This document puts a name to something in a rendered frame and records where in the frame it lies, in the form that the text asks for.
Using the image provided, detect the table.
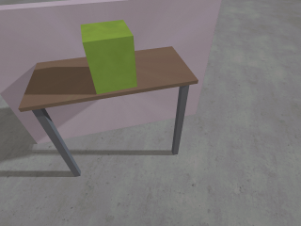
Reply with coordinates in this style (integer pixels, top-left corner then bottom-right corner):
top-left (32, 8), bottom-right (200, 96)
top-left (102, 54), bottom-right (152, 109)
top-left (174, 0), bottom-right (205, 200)
top-left (18, 46), bottom-right (198, 177)

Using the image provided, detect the carton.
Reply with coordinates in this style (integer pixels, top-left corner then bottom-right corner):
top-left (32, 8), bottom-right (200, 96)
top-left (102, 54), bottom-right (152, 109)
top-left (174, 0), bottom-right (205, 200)
top-left (80, 20), bottom-right (137, 94)

